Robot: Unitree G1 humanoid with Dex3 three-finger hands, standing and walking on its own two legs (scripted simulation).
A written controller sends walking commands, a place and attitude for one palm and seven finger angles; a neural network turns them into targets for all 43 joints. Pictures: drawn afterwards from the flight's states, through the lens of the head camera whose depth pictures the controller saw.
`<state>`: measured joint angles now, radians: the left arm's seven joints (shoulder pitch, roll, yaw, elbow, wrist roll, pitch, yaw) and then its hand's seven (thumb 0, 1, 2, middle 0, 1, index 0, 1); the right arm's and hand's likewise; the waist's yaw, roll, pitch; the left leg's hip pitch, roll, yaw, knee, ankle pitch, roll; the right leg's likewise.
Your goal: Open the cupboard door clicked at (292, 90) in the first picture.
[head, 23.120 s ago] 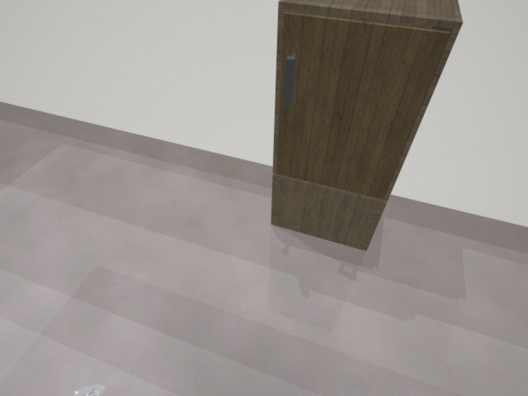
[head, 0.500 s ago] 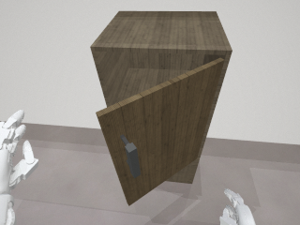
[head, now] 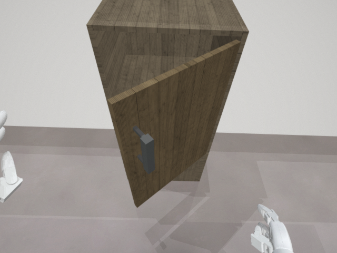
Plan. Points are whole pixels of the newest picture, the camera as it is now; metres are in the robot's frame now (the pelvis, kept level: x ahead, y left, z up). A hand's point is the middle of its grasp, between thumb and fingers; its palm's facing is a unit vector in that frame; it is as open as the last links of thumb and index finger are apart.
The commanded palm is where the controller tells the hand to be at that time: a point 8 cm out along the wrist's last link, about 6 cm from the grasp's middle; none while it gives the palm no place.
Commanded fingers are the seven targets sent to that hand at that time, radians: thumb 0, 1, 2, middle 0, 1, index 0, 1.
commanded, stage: step back with the hand held close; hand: left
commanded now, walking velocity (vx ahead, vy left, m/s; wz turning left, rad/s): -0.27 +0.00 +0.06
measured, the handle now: (143, 150) +0.36 +0.09 +0.02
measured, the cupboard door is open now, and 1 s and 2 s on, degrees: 41 41 41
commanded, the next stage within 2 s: stop stepping back and stand still in 0.60 s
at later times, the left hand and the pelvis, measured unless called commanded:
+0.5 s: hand out of the picture +0.07 +0.28 +0.18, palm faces +0.54 -0.69 -0.48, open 7.4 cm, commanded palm -0.01 +0.31 +0.18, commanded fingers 0.00 0.90 0.90 -0.20 -0.30 -0.20 -0.30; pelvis -0.11 -0.01 -0.02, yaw +8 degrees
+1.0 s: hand out of the picture +0.02 +0.21 +0.17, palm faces +0.34 -0.80 -0.50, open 7.4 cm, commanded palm -0.06 +0.25 +0.18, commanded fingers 0.00 0.90 0.90 -0.20 -0.30 -0.20 -0.30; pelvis -0.21 -0.04 +0.00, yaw -4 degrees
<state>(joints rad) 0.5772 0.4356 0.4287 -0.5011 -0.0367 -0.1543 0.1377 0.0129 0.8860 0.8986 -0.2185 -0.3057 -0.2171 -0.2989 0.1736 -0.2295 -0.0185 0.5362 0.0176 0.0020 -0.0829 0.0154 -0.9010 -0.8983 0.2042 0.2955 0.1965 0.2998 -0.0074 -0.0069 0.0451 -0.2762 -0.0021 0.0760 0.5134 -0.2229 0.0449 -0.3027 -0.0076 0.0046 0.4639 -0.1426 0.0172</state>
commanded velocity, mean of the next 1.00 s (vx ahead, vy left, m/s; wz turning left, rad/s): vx -0.17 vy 0.02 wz -0.04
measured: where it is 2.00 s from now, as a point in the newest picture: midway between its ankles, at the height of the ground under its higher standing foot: outside the picture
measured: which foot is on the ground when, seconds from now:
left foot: down 0.00-0.66, up 0.68-0.86, down 0.88-1.00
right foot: down 0.00-0.38, up 0.40-0.66, down 0.68-1.00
